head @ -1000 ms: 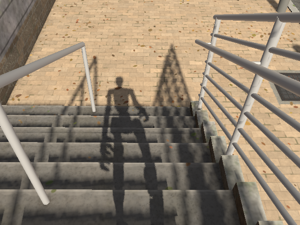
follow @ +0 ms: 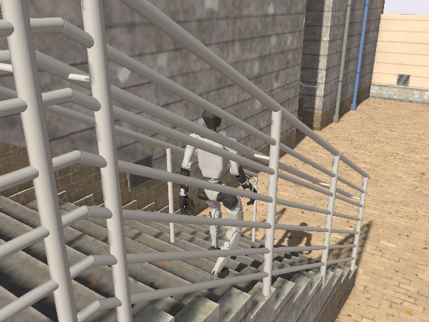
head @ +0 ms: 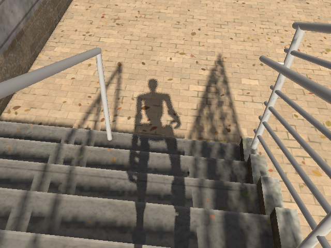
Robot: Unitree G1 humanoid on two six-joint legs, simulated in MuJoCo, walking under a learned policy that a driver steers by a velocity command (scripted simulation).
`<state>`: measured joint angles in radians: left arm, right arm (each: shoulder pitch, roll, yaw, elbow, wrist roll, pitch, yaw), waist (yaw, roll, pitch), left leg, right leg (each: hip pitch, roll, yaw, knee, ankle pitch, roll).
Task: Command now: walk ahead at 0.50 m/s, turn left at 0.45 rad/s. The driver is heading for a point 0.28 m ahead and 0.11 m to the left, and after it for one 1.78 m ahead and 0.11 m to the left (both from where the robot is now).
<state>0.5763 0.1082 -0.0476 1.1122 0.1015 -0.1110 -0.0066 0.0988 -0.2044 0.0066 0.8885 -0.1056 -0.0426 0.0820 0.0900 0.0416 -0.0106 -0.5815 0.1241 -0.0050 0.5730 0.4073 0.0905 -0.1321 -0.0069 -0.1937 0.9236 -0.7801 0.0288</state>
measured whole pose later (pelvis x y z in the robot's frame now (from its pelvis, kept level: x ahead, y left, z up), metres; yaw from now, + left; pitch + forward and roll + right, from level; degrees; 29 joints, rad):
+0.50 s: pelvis +0.31 +0.05 -0.18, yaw +14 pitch +1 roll +3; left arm 0.08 0.18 -0.02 0.86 0.10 -0.05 -0.07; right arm 0.59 -0.09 0.04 1.09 -0.07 -0.12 0.04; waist -0.12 -0.05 -0.03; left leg -0.31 -0.12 0.00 1.10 -0.81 0.07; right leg -0.55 -0.10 0.04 0.59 0.27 0.00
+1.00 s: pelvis +0.59 +0.09 -0.33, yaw +13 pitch +0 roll -5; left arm 0.58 0.13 0.00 1.07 0.03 -0.09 0.02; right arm 0.02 -0.21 -0.02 0.89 -0.03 -0.06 0.05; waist 0.15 0.07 0.00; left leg -0.53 0.11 -0.01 0.42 0.49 0.03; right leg -0.18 0.07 -0.09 0.97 -0.79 -0.02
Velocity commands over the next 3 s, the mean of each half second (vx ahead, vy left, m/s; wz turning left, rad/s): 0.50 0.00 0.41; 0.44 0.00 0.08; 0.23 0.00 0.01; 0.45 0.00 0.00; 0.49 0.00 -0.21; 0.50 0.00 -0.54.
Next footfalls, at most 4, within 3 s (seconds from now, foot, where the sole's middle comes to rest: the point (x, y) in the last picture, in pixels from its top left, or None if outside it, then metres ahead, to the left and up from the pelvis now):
0.08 left None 0.20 0.12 -0.86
0.56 right None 0.50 -0.05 -1.02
1.06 left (131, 228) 0.77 0.24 -1.19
1.48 right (168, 229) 0.79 0.04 -1.19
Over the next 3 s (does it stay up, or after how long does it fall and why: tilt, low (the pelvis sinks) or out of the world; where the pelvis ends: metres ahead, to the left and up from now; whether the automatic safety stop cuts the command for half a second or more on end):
stays up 1.58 0.29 -0.87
